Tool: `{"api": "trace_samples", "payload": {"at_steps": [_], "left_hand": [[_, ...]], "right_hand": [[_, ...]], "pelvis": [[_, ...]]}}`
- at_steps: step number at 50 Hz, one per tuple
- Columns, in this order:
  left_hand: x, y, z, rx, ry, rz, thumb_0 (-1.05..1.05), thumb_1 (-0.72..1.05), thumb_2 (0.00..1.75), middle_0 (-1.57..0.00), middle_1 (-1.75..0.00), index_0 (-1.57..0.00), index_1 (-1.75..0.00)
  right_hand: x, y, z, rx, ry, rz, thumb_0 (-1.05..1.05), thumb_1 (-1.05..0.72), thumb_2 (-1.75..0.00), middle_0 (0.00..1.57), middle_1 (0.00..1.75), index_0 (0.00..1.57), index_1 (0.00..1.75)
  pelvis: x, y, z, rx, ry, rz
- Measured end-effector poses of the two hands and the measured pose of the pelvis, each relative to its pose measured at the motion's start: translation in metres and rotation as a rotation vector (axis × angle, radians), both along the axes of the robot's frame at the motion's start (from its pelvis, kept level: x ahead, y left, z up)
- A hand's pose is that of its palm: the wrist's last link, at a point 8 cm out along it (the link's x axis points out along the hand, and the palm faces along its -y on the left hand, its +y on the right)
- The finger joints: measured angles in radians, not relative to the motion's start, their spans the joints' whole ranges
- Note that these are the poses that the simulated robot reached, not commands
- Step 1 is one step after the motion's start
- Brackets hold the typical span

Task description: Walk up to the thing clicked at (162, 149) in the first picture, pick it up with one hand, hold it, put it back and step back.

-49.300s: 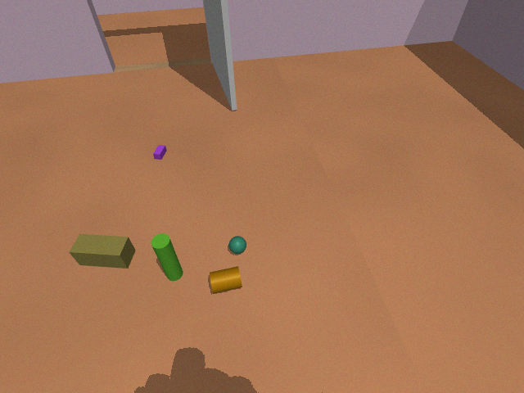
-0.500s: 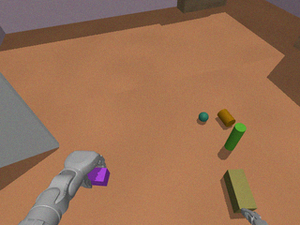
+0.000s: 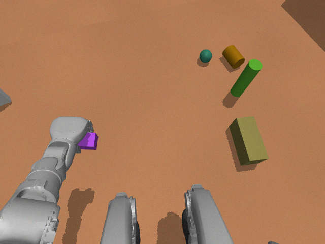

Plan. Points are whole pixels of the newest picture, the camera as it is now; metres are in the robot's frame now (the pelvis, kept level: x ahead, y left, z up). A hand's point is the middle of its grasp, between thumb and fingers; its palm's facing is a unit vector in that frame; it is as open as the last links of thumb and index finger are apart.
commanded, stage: crouch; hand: left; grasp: from above
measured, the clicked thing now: (81, 140) +0.43 +0.23 -0.15
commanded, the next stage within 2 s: lower in 1.20 s
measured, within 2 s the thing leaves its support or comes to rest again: neither
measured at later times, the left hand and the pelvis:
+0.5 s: hand (88, 151) +0.44 +0.25 -0.31, palm faces -0.45 +0.04 -0.89, open 7.0 cm; pelvis -0.01 +0.00 -0.14, yaw -1 degrees
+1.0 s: hand (92, 154) +0.45 +0.25 -0.38, palm faces -0.48 +0.03 -0.88, open 7.0 cm; pelvis -0.02 +0.00 -0.21, yaw -3 degrees
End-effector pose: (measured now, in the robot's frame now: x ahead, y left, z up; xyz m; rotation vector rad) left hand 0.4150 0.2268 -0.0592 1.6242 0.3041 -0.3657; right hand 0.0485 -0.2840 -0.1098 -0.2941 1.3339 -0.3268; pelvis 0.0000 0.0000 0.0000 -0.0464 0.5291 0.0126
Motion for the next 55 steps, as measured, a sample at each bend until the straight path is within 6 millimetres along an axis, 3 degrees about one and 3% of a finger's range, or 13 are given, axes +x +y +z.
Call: {"api": "trace_samples", "payload": {"at_steps": [8, 15, 20, 29, 42, 55], "left_hand": [[0.009, 0.009, -0.075, -0.014, 0.066, 0.034, -0.02, 0.44, 0.08, -0.98, -0.14, -1.02, -0.11], [0.015, 0.013, -0.138, -0.055, 0.083, 0.007, -0.02, 0.44, 0.08, -0.99, -0.13, -1.03, -0.10], [0.023, 0.016, -0.169, -0.058, 0.061, -0.006, -0.02, 0.44, 0.07, -1.00, -0.12, -1.04, -0.08], [0.038, 0.020, -0.200, -0.038, 0.043, 0.028, -0.02, 0.43, 0.08, -1.00, -0.12, -1.04, -0.08], [0.043, 0.021, -0.243, -0.060, 0.077, 0.026, -0.02, 0.44, 0.07, -0.99, -0.13, -1.03, -0.09], [0.047, 0.023, -0.271, -0.057, 0.070, 0.015, -0.02, 0.44, 0.06, -0.99, -0.13, -1.03, -0.09]], "right_hand": [[-0.023, 0.016, -0.059, 0.039, 0.039, 0.005, 0.00, -0.91, -0.90, 0.20, 0.30, 0.20, 0.30], [-0.017, 0.017, -0.096, 0.045, 0.063, 0.070, 0.00, -0.91, -0.90, 0.21, 0.30, 0.20, 0.30], [-0.008, 0.011, -0.116, 0.042, 0.076, 0.117, 0.00, -0.91, -0.90, 0.21, 0.30, 0.20, 0.30], [-0.007, -0.001, -0.145, 0.056, 0.094, 0.152, 0.00, -0.92, -0.90, 0.20, 0.30, 0.20, 0.30], [-0.037, -0.005, -0.177, 0.065, 0.159, 0.134, 0.00, -0.92, -0.91, 0.20, 0.30, 0.20, 0.30], [-0.055, 0.002, -0.203, 0.069, 0.187, 0.136, 0.00, -0.92, -0.91, 0.20, 0.30, 0.20, 0.30]], "pelvis": [[-0.011, 0.003, -0.057, -0.015, 0.074, 0.001], [-0.011, 0.003, -0.099, -0.032, 0.122, 0.008], [-0.009, 0.001, -0.123, -0.040, 0.138, 0.012], [-0.011, -0.003, -0.154, -0.043, 0.136, 0.006], [-0.018, -0.006, -0.193, -0.050, 0.111, -0.007], [-0.024, -0.003, -0.223, -0.062, 0.088, -0.014]]}}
